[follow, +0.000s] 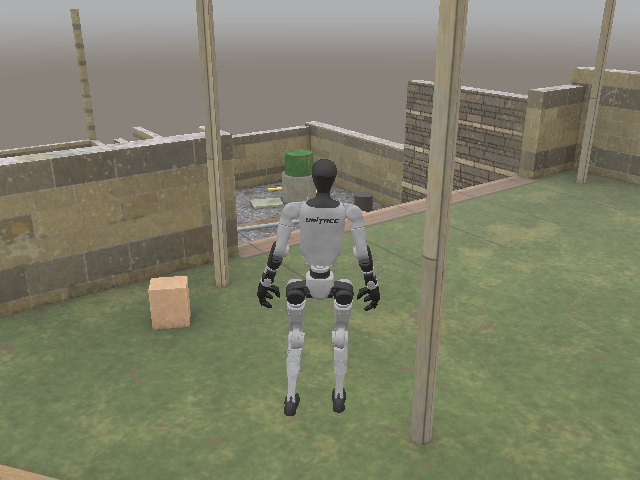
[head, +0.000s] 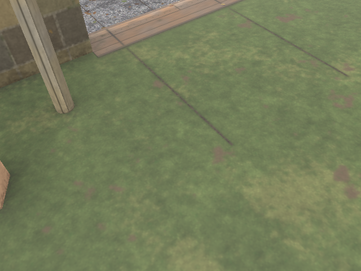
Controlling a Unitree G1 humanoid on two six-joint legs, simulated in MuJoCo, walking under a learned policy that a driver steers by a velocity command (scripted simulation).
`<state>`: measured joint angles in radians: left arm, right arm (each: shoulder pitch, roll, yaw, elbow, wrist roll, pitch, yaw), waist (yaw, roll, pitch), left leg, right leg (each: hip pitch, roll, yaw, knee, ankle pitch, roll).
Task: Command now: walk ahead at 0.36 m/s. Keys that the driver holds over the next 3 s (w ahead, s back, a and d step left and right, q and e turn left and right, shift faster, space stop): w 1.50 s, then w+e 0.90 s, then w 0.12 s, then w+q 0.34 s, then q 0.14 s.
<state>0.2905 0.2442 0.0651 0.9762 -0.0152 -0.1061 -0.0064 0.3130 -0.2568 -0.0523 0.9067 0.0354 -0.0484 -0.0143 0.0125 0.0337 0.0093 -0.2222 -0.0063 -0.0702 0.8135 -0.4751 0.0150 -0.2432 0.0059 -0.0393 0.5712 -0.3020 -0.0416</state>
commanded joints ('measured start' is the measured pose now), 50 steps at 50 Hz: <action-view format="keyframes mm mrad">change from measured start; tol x32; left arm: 1 134 144 22 -8 14 -9 -9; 24 256 26 -41 -21 -7 2 8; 45 -357 82 -15 -235 -9 -4 -27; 50 -13 202 39 -147 5 -4 -35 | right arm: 1 -113 -99 -19 -117 23 -53 5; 17 -425 -60 -1 -202 -4 -57 51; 23 144 -311 -94 -52 -40 -42 40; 50 59 -159 -24 37 -22 4 -1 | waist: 1 48 -170 71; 18 44 -114 135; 24 -128 219 -417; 34 1 9 36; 50 104 30 -137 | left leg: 1 -580 51 -27 389 18 53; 19 -353 53 89 -289 460 47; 22 232 42 73 -246 396 135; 23 631 319 -405 -320 131 293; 24 645 395 -733 -549 -38 320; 31 -4 215 -138 -693 329 219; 46 310 268 -13 -635 502 171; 50 228 188 65 -186 929 105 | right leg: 1 340 -343 586 -378 -157 -210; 17 284 -264 117 -455 298 -127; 21 318 -234 60 -122 820 -79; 25 -480 -15 169 798 -201 -1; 46 -445 -97 60 -56 324 14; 50 79 -32 13 -84 249 -86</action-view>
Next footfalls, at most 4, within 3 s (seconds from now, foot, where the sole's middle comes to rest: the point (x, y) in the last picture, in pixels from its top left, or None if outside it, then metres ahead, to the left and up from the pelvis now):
0.44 left None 0.39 0.15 -0.77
1.00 right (222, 227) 0.70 -0.09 -0.77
1.54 left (164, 167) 1.00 0.15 -0.77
2.12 right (219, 125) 1.26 -0.11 -0.77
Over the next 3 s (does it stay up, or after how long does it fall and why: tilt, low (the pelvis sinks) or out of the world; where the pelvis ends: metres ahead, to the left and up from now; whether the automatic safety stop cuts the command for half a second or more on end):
stays up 1.59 -0.16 0.01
